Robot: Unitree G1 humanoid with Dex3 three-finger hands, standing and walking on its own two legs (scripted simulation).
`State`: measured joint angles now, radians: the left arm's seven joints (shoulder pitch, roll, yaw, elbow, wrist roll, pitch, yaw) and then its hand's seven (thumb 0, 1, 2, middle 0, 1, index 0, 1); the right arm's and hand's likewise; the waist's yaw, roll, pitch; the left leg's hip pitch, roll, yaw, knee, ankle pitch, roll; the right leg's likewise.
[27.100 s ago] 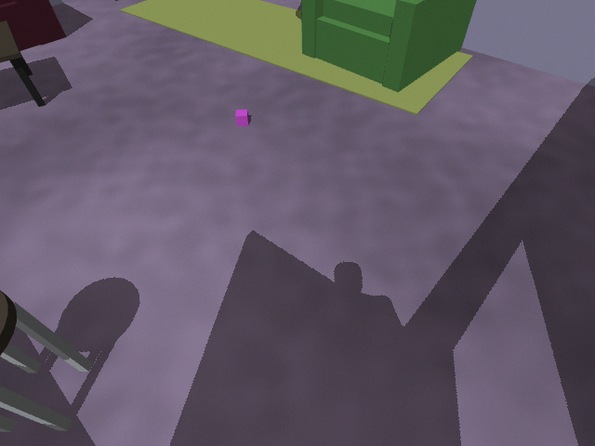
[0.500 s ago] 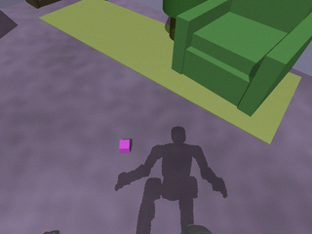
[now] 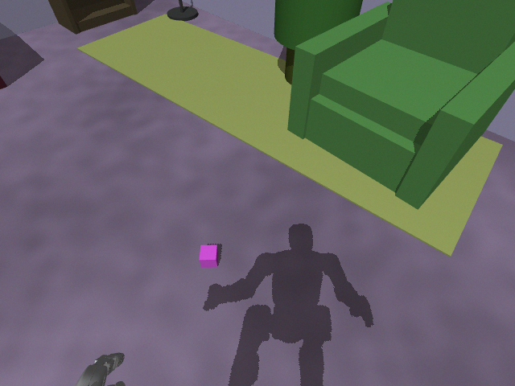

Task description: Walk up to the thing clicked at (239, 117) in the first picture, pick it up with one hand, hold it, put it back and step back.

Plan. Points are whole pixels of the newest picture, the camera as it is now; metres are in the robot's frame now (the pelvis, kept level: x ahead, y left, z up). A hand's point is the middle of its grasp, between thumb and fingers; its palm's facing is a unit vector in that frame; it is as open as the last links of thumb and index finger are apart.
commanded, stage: walk up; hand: left
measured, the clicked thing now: (209, 256) +0.71 +0.24 -0.74
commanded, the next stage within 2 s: stand in 0.08 s
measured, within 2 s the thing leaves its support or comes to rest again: neither
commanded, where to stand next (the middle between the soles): +0.33 +0.00 m, yaw +2 degrees
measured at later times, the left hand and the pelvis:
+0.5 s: hand out of the picture +0.06 +0.26 -0.15, palm faces -0.03 -0.94 -0.34, open 7.4 cm; pelvis +0.00 +0.00 +0.01, yaw +0 degrees
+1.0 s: hand out of the picture +0.10 +0.25 -0.14, palm faces -0.04 -0.94 -0.35, open 7.4 cm; pelvis +0.01 -0.01 +0.01, yaw +0 degrees
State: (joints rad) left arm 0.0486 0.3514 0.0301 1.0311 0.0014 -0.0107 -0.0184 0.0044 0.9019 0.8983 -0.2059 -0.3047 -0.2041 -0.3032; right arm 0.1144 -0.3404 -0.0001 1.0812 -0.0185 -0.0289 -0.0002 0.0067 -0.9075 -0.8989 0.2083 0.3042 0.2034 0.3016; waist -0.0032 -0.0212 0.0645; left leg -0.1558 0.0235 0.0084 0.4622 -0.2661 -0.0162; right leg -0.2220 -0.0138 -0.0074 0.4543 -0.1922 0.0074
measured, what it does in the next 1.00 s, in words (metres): stands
